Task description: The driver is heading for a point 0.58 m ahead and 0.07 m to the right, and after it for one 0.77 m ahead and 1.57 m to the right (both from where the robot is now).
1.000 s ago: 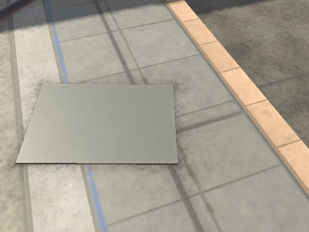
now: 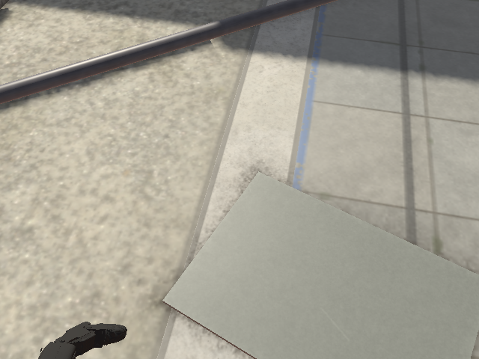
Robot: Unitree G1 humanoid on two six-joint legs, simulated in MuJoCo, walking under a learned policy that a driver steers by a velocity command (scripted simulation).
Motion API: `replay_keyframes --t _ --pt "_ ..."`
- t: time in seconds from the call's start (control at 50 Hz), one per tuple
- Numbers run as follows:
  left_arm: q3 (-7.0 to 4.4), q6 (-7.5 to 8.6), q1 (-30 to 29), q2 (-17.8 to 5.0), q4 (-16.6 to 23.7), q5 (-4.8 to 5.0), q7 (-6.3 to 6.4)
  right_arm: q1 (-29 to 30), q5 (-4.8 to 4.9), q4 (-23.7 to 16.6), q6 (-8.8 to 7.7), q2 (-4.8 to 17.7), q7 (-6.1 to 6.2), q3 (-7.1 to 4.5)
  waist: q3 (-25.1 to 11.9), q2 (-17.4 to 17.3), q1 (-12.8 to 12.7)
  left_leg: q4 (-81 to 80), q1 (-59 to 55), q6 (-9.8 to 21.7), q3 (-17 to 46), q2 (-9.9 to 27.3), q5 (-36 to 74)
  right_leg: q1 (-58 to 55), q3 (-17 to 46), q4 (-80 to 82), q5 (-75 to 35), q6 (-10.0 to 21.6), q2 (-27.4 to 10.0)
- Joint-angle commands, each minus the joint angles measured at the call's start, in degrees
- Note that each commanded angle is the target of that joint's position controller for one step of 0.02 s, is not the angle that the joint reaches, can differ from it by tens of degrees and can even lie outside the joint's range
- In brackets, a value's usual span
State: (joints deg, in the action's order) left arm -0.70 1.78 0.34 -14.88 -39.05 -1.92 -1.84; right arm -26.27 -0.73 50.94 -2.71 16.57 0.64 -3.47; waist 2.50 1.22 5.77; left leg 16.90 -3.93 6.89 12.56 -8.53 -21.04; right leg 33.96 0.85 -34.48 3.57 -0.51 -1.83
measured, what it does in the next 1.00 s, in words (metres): walks ahead: right foot, then left foot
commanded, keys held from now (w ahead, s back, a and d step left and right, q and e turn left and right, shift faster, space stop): w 0.58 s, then w+e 0.42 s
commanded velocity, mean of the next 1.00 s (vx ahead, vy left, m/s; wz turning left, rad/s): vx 0.50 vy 0.00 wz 0.00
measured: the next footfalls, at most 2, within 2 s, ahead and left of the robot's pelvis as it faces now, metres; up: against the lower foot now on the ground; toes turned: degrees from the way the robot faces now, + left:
right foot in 0.04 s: +0.21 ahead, -0.11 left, +0.00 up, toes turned +2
left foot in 0.56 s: +0.45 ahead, +0.11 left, +0.00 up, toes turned +8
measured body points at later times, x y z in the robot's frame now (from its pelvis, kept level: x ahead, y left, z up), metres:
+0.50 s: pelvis +0.28 +0.00 +0.01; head +0.31 +0.00 +0.46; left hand +0.19 +0.24 -0.13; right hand +0.51 -0.19 -0.09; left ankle +0.40 +0.11 -0.71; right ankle +0.17 -0.12 -0.73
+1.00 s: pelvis +0.53 +0.04 +0.01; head +0.56 +0.05 +0.45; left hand +0.71 +0.26 -0.12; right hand +0.48 -0.20 -0.13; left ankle +0.41 +0.11 -0.73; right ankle +0.68 -0.07 -0.68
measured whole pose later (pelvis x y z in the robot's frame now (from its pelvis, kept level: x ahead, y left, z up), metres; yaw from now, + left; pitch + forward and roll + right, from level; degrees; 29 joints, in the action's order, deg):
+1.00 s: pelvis +0.53 +0.04 +0.01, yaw -4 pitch +1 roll +1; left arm -1.8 0.0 6.0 -13.0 -46.6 -1.7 -2.9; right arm -24.3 -1.1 56.4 -5.3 11.6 1.2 -1.0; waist 2.1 1.8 2.5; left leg 10.8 -5.8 3.4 -13.0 -3.4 -18.0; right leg 37.7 -5.1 -44.8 4.6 3.7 -3.4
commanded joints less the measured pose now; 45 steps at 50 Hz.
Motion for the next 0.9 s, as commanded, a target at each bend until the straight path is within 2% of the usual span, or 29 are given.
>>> replay_keyframes --t 0.02,0.04,0.06,0.08,0.1,0.12,0.14,0.18,0.22,0.26,0.3,0.36,0.4,0.44,0.48,0.5,0.52,0.54,0.56,0.58,0.6,0.62,0.64,0.68,0.72,0.78,0.84,0.9 --pt "-2.80 1.57 9.4 -8.8 0.4 0.26 1.26 3.1 -0.21 -3.1 -1.05 10.7 0.29 -2.24 -4.9 -4.4 -8.1 12.6 5.7 1.7 6.6 13.4 53.9 -20.3 -2.0 4.6 4.0 3.1 4.2" --pt "-3.43 2.28 17.6 -10.2 -1.5 -0.15 2.09 3.4 0.07 -2.9 -1.52 10.1 -0.20 -2.00 -9.3 -2.5 -12.4 24.1 10.5 0.5 4.0 10.3 49.5 -32.3 -0.3 7.3 2.7 4.8 1.2" --pt "-4.23 2.60 26.4 -14.2 -1.9 -1.42 3.16 1.5 0.14 -4.3 -2.09 4.7 -0.50 -0.57 -17.8 4.3 -14.3 41.0 18.0 -0.4 -0.1 6.6 27.1 -44.5 14.9 7.8 13.3 7.5 -13.1" --pt "-5.27 2.05 23.9 -18.1 -2.5 -1.66 2.83 -7.0 1.60 -4.6 -1.81 2.0 -0.55 -0.26 -20.9 18.2 -8.3 54.4 33.4 -2.3 -4.4 -2.2 -10.4 -51.0 43.0 16.6 13.4 15.1 -24.3" --pt "-4.49 1.65 19.3 -12.0 -1.9 0.01 2.17 -4.4 -0.75 -2.4 -1.13 6.2 -0.05 -0.56 -13.0 6.7 -7.1 57.6 37.4 -1.7 -2.9 3.1 -5.3 -43.1 42.3 18.2 20.7 14.6 -21.6" --pt "-3.47 1.81 15.2 -7.7 -1.5 0.50 1.82 0.5 -0.91 -2.8 -0.97 6.3 -0.58 -0.66 -6.2 1.6 -6.8 56.0 36.8 -1.9 -3.6 4.9 0.0 -35.4 32.2 19.0 18.7 13.7 -18.8" --pt "-2.96 2.04 13.7 -5.7 -2.0 0.16 1.52 3.5 -0.99 -3.4 -0.88 5.5 -0.91 -0.39 -3.4 -0.6 -6.4 53.7 36.0 -2.1 -4.3 6.4 2.3 -30.9 25.1 19.9 12.2 12.5 -15.9" --pt "-2.61 2.77 14.8 -5.2 -4.1 0.38 1.56 4.7 -1.53 -3.8 0.02 4.3 -1.81 -0.07 -1.8 3.0 -5.3 50.1 34.0 -2.7 -5.2 7.8 3.0 -26.7 16.3 21.5 2.4 11.1 -12.0" --pt "-2.67 3.95 17.5 -5.5 -6.1 0.91 1.05 5.2 -1.73 -3.9 0.59 3.2 -2.23 0.25 -2.4 3.7 -4.9 48.4 34.4 -3.1 -5.8 7.4 3.4 -27.0 12.9 21.9 -5.8 11.7 -11.4" --pt "-2.82 4.49 18.9 -6.0 -7.4 1.29 0.84 8.5 -1.94 -4.8 0.84 2.7 -2.63 0.64 -1.4 3.8 -4.8 45.4 37.9 -3.8 -6.9 8.5 5.8 -27.7 10.1 23.8 -7.5 12.3 -11.3" --pt "-2.70 4.34 20.2 -5.6 -8.6 1.32 0.82 14.2 -2.06 -6.7 0.78 2.2 -3.05 1.25 0.2 3.7 -5.5 39.4 40.7 -4.8 -9.6 10.4 9.9 -27.8 7.2 25.7 -8.2 12.2 -10.3" --pt "-2.63 4.01 22.3 -5.7 -10.3 1.52 0.69 22.2 -1.65 -8.9 0.31 0.1 -3.68 2.71 1.0 3.9 -7.3 26.9 37.0 -5.8 -14.0 11.3 16.6 -26.2 2.4 26.2 -11.2 10.8 -7.6" --pt "-2.88 3.92 24.4 -6.9 -11.4 1.50 0.76 25.6 -1.26 -9.6 0.16 0.0 -3.68 3.16 1.1 3.9 -8.4 21.3 33.9 -5.6 -15.8 10.6 18.3 -26.8 1.5 25.6 -13.3 10.2 -8.0" --pt "-3.00 3.64 26.3 -7.5 -12.6 1.35 0.92 27.1 -1.07 -10.1 0.11 0.9 -3.31 3.05 1.3 4.1 -8.6 18.6 32.6 -4.6 -16.1 10.3 17.6 -29.6 2.2 24.4 -15.5 10.0 -10.0" --pt "-3.07 3.17 26.5 -7.9 -13.4 1.16 1.23 27.0 -1.19 -10.2 -0.08 1.8 -2.84 2.74 1.4 4.1 -7.9 16.2 30.9 -3.1 -16.3 9.5 14.4 -32.6 2.5 21.8 -19.8 9.6 -11.5" --pt "-3.09 2.93 26.2 -8.2 -13.6 1.10 1.40 25.1 -1.37 -9.5 -0.27 2.3 -2.57 2.44 0.5 4.1 -6.8 14.6 27.8 -2.2 -16.6 8.4 12.5 -33.8 2.0 18.4 -25.5 9.1 -11.5" --pt "-3.08 2.60 25.9 -8.3 -14.0 1.25 1.53 19.8 -1.66 -7.7 -0.69 2.9 -2.26 1.94 -2.1 3.3 -4.3 11.5 21.2 -1.1 -17.2 6.8 12.2 -34.1 0.7 11.5 -31.2 8.4 -10.5" --pt "-2.77 2.38 26.1 -7.6 -14.0 1.41 1.57 11.2 -2.21 -4.6 -1.34 4.5 -1.73 1.07 -6.9 1.2 -0.9 9.3 9.7 0.5 -16.7 6.6 12.5 -30.5 -1.6 1.0 -30.3 7.3 -8.0" --pt "-1.99 2.48 25.3 -5.4 -11.9 1.60 1.51 1.1 -3.36 -2.9 -1.72 8.8 -0.93 -0.24 -13.9 -4.6 2.9 7.4 -3.9 3.7 -2.7 19.2 5.4 -19.9 -3.9 -15.5 -12.8 6.0 -5.4" --pt "-0.86 2.33 31.3 0.5 -10.4 2.64 1.30 -0.5 -3.02 -2.5 -0.99 13.9 -0.41 -1.53 -19.3 -17.1 -0.5 1.1 -15.8 11.1 23.6 34.2 3.3 -0.7 -5.8 -34.6 27.1 3.9 4.5" --pt "-2.69 1.61 27.0 -6.7 -11.4 1.16 2.04 1.8 -0.59 -2.6 -0.39 10.4 -0.54 -1.33 -14.6 -7.3 0.6 -1.0 -10.7 10.7 23.5 32.0 -1.3 5.0 0.7 -39.4 26.0 4.7 2.2" --pt "-2.85 1.91 22.6 -6.3 -10.1 1.44 1.66 7.2 -0.41 -3.2 -0.61 6.9 -0.57 -0.33 -6.5 -5.7 -1.6 -2.4 -3.0 8.8 14.1 29.1 1.3 6.0 2.0 -38.2 20.3 5.3 -0.2" --pt "-2.60 2.07 21.4 -5.0 -10.2 1.79 1.35 10.2 -0.66 -3.3 -1.20 4.1 -0.81 0.36 -3.3 -4.6 -3.3 -4.6 3.6 6.7 7.7 26.3 7.0 3.4 2.0 -35.2 16.4 5.2 -2.0" --pt "-2.61 0.69 23.2 -3.6 -11.6 0.65 0.68 11.7 -0.57 -2.6 -2.27 1.5 -0.46 1.07 -1.1 -6.0 -6.3 -7.4 10.7 3.1 -0.9 22.3 13.2 -1.8 2.2 -32.2 13.4 4.1 -3.3" --pt "-2.73 -0.48 23.0 -2.5 -11.6 0.39 0.06 9.9 -0.38 -1.3 -3.42 1.7 -0.40 0.98 -1.1 -5.3 -7.3 -8.7 11.6 2.7 -4.8 21.8 19.1 -1.8 1.9 -32.9 11.6 3.5 -2.9" --pt "-2.77 -1.29 17.7 -1.9 -9.8 0.32 -0.35 7.4 -0.17 0.0 -3.87 2.5 -0.29 0.62 0.7 -4.6 -6.9 -10.4 10.3 2.2 -10.1 21.5 22.1 4.6 1.5 -31.8 7.2 2.7 -3.7" --pt "-2.54 -1.36 11.4 -1.5 -7.5 0.43 -0.50 4.8 -0.29 1.2 -3.73 1.8 -0.12 0.89 2.3 -4.2 -5.8 -10.6 8.6 1.2 -14.6 20.5 27.4 8.7 0.1 -27.1 2.3 2.3 -3.4" --pt "-1.70 -1.10 5.9 -0.3 -5.4 0.39 -0.83 3.1 -0.27 2.1 -3.65 2.2 0.17 0.97 2.9 -4.1 -4.7 -9.6 6.4 0.1 -18.7 19.8 34.1 7.8 -3.1 -18.0 -1.2 2.5 -2.6"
